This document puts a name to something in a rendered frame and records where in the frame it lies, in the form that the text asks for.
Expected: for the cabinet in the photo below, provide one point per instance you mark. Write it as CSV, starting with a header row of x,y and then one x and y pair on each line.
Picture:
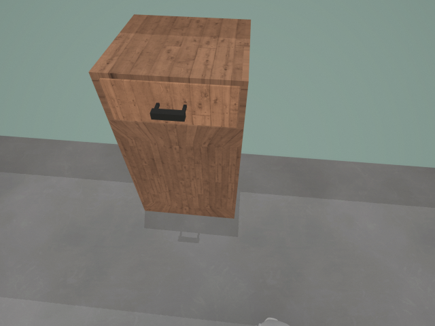
x,y
180,168

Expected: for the handle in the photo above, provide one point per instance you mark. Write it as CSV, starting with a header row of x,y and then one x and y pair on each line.
x,y
168,114

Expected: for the drawer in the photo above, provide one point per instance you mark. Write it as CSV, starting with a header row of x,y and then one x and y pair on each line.
x,y
207,104

